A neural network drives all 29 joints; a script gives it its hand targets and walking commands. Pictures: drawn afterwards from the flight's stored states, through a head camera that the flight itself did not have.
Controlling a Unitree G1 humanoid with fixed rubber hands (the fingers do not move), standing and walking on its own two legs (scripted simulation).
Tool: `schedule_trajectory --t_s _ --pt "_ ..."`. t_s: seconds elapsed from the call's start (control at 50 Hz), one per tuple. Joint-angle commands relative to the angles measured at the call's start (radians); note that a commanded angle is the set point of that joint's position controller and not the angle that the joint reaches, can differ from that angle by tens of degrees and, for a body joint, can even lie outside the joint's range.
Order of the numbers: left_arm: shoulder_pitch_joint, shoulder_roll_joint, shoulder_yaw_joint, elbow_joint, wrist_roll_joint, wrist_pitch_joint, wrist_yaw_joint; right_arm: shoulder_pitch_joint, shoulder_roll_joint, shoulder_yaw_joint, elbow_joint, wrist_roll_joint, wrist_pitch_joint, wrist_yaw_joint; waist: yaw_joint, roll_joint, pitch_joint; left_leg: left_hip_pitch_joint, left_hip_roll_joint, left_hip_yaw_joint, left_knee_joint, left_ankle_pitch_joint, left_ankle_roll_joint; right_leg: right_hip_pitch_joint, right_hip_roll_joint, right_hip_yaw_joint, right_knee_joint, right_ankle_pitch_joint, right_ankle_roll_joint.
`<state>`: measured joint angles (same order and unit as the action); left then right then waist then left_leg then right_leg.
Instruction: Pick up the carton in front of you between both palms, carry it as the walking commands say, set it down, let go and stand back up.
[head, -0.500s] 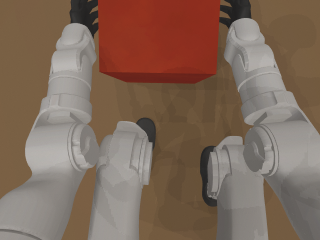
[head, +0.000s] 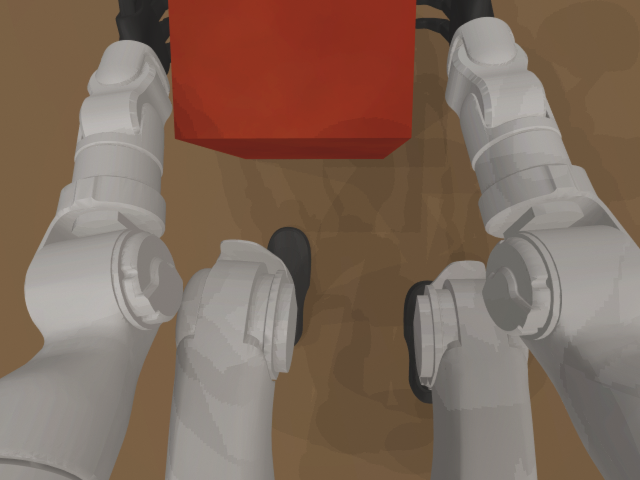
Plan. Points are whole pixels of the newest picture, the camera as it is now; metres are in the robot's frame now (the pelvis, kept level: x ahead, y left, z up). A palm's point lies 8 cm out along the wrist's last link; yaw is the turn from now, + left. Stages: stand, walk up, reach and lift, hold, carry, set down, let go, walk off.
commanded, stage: set down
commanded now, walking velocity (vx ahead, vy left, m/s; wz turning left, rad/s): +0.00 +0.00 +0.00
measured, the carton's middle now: (305, 63) +0.51 +0.12 -0.24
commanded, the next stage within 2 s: let go in 1.56 s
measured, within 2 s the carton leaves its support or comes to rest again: rests again in 0.24 s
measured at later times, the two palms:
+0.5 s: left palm (143, 71) +0.47 +0.29 -0.19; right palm (523, 31) +0.55 -0.09 -0.18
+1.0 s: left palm out of the picture +0.49 +0.30 -0.03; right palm out of the picture +0.57 -0.07 -0.03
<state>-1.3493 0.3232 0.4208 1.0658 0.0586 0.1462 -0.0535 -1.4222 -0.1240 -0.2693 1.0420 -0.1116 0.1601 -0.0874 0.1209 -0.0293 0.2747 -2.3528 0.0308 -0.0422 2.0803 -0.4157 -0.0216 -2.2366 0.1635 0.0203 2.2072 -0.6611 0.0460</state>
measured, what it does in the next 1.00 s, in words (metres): rises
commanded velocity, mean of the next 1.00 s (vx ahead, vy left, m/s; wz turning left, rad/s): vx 0.00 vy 0.00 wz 0.00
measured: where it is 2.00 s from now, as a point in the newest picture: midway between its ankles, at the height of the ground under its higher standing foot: (356, 335)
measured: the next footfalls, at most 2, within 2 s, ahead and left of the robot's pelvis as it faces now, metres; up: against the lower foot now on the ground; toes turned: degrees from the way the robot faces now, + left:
none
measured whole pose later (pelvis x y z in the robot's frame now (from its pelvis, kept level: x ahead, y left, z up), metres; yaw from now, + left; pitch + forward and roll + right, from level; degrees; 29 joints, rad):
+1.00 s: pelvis +0.01 +0.00 +0.08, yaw +1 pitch +44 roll -3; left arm -1.16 0.32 0.34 0.91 -0.06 0.12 0.02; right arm -1.25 -0.24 -0.18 0.91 0.03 0.17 -0.12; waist 0.10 -0.04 0.04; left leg -2.19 -0.01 -0.05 1.81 -0.40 -0.02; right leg -2.05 0.11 0.01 1.92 -0.64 0.04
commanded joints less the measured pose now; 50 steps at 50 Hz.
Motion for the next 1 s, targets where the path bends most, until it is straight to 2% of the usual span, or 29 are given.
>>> schedule_trajectory --t_s 0.0,0.08,0.18,0.22,0.26,0.28,0.32,0.36,0.42,0.48,0.6,0.66,0.74,0.86,0.98 --pt "-0.419 -0.711 -0.22 -0.018 -0.035 0.004 -0.185 -0.386 0.615 0.192 -0.031 0.009 -0.025 0.176 -0.01 -0.088 -0.788 0.563 -0.09 0.045 -0.076 0.158 0.021 0.132 0.01 -0.065 -0.246 0.143 -0.052" --pt "-0.422 -0.674 -0.21 -0.01 -0.036 -0.006 -0.174 -0.355 0.58 0.166 -0.009 -0.017 -0.023 0.175 -0.026 -0.085 -0.759 0.557 -0.089 0.041 -0.073 0.144 0.018 0.134 0.005 -0.062 -0.241 0.141 -0.052" --pt "-0.391 -0.539 -0.165 0.017 -0.035 -0.036 -0.139 -0.334 0.45 0.148 -0.021 -0.027 -0.035 0.148 -0.022 -0.087 -0.762 0.58 -0.076 0.055 -0.061 0.138 0.003 0.186 -0.008 -0.059 -0.238 0.14 -0.035" --pt "-0.332 -0.339 -0.088 0.049 -0.03 -0.064 -0.091 -0.298 0.252 0.114 -0.026 -0.024 -0.047 0.103 -0.015 -0.085 -0.773 0.601 -0.061 0.064 -0.059 0.133 -0.008 0.227 -0.023 -0.06 -0.241 0.136 -0.02" --pt "-0.21 0.055 -0.012 0.082 -0.037 -0.112 0.015 -0.216 -0.154 0.083 -0.04 0.01 -0.073 0.011 -0.011 -0.083 -0.807 0.63 -0.037 0.068 -0.064 0.138 -0.015 0.283 -0.048 -0.054 -0.244 0.135 0.0" --pt "-0.214 0.146 -0.026 0.096 -0.07 -0.135 0.054 -0.223 -0.239 0.101 -0.042 0.046 -0.08 -0.018 -0.008 -0.077 -0.834 0.644 -0.03 0.064 -0.068 0.152 -0.013 0.3 -0.059 -0.046 -0.248 0.147 0.002" --pt "-0.248 0.205 -0.05 0.102 -0.13 -0.166 0.087 -0.259 -0.256 0.156 -0.035 0.128 -0.085 -0.035 0.018 -0.075 -0.874 0.671 -0.022 0.053 -0.07 0.188 -0.002 0.288 -0.075 -0.035 -0.244 0.169 0.005" --pt "-0.271 0.253 -0.068 0.1 -0.166 -0.192 0.097 -0.292 -0.246 0.216 -0.057 0.205 -0.096 -0.031 0.057 -0.087 -0.916 0.685 -0.013 0.049 -0.061 0.236 0.009 0.285 -0.085 -0.024 -0.23 0.198 0.009" --pt "-0.273 0.269 -0.088 0.072 -0.195 -0.21 0.098 -0.323 -0.21 0.297 -0.105 0.294 -0.102 -0.013 0.11 -0.102 -0.982 0.733 -0.003 0.049 -0.055 0.307 0.018 0.308 -0.091 -0.021 -0.217 0.241 0.017" --pt "-0.247 0.275 -0.097 0.036 -0.21 -0.208 0.094 -0.299 -0.218 0.315 -0.143 0.325 -0.096 -0.009 0.124 -0.093 -1.069 0.809 0.002 0.054 -0.059 0.361 0.016 0.335 -0.094 -0.036 -0.215 0.264 0.023" --pt "-0.169 0.251 -0.106 -0.114 -0.229 -0.158 0.081 -0.21 -0.259 0.239 -0.245 0.253 -0.06 -0.042 0.071 -0.065 -1.318 1.028 -0.013 0.069 -0.091 0.403 0.003 0.394 -0.076 -0.091 -0.258 0.242 0.018" --pt "-0.137 0.233 -0.115 -0.219 -0.225 -0.111 0.081 -0.181 -0.266 0.192 -0.327 0.219 -0.027 -0.064 0.045 -0.03 -1.448 1.143 -0.032 0.089 -0.13 0.387 -0.003 0.432 -0.055 -0.116 -0.303 0.207 0.008" --pt "-0.107 0.186 -0.115 -0.242 -0.197 -0.056 0.082 -0.126 -0.245 0.129 -0.299 0.183 0.011 -0.068 0.026 0.015 -1.315 1.063 -0.045 0.106 -0.216 0.26 -0.013 0.397 -0.044 -0.115 -0.378 0.115 -0.007" --pt "-0.054 0.129 -0.088 -0.239 -0.135 -0.052 0.076 -0.066 -0.202 0.086 -0.218 0.15 -0.004 -0.042 0.022 0.035 -1.195 0.969 -0.054 0.115 -0.302 0.237 -0.024 0.354 -0.039 -0.107 -0.464 0.116 -0.007" --pt "0.006 0.127 -0.059 -0.279 -0.104 -0.043 0.069 -0.035 -0.185 0.086 -0.246 0.141 -0.007 -0.034 0.036 0.007 -1.274 1.021 -0.067 0.127 -0.392 0.268 -0.025 0.436 -0.032 -0.112 -0.55 0.15 0.001"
